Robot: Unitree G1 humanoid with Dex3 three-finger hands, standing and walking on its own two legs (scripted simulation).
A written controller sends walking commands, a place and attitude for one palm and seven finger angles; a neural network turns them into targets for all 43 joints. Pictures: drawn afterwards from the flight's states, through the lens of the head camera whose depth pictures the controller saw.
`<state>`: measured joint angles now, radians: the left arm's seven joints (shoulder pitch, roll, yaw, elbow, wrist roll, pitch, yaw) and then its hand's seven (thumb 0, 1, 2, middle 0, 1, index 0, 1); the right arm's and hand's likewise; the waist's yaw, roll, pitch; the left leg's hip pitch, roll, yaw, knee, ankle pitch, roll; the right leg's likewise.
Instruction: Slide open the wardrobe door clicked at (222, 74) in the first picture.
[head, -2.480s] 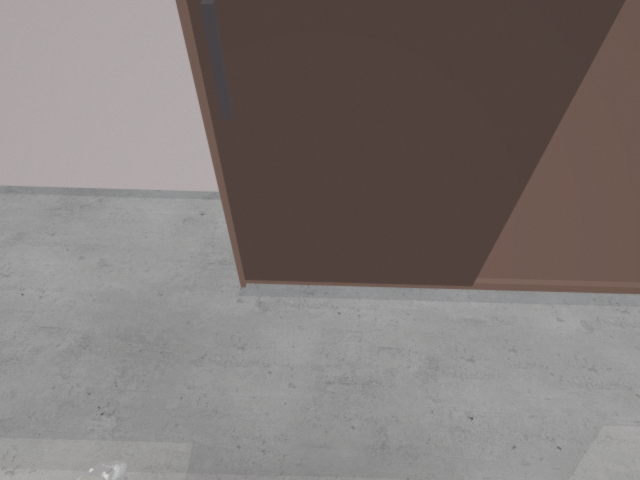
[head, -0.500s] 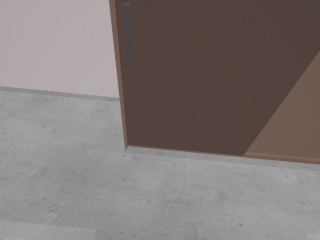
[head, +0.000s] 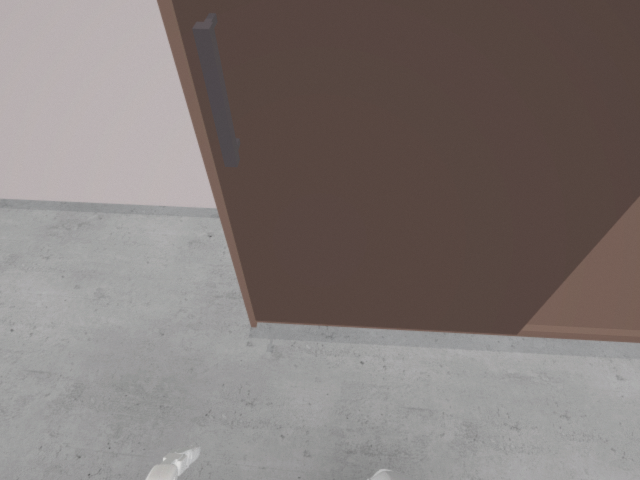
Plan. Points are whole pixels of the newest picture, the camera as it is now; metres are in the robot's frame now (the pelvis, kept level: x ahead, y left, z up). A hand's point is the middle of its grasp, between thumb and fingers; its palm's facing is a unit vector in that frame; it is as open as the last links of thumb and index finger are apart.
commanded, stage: take the last steps up to it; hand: left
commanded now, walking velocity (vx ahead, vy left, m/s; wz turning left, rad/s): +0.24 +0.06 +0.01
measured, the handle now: (222, 97) +0.65 +0.18 +0.14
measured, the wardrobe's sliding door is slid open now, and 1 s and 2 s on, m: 0.00 0.00 0.00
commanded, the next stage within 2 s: come to a stop and stand still in 0.20 s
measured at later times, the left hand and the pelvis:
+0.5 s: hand out of the picture +0.10 +0.22 -0.17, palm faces +0.07 -0.98 -0.17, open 7.3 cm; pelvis +0.15 +0.05 +0.02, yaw -1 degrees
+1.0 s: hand (203, 465) +0.17 +0.17 -0.13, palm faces +0.01 -0.97 -0.26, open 7.3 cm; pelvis +0.11 -0.02 +0.03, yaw -2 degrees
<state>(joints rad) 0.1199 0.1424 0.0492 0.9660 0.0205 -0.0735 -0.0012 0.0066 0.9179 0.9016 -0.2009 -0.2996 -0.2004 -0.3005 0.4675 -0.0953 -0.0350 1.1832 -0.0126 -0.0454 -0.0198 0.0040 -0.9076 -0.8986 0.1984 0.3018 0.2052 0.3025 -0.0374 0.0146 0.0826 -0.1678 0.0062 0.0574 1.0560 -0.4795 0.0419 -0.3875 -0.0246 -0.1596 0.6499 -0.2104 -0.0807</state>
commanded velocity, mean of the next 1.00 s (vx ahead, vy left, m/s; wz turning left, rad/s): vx -0.01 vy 0.02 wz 0.00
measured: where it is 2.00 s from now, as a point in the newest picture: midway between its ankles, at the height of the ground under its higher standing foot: outside the picture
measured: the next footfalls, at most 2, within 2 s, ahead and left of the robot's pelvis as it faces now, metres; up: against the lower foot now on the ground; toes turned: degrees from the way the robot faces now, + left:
left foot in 0.34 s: +0.23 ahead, +0.15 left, +0.00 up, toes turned +8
right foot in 0.82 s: +0.18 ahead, -0.07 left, +0.00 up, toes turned -1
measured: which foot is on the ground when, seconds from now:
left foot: up 0.00-0.32, down 0.34-0.84, up 0.86-1.00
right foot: down 0.00-0.36, up 0.38-0.80, down 0.82-1.00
